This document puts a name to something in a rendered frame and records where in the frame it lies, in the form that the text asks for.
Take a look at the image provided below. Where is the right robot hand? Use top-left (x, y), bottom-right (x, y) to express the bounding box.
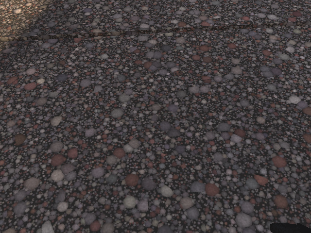
top-left (269, 222), bottom-right (311, 233)

